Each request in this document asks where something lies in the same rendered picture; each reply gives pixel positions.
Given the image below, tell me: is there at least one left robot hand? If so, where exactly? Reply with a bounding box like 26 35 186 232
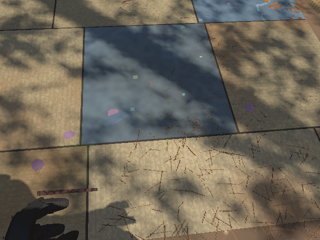
3 197 79 240

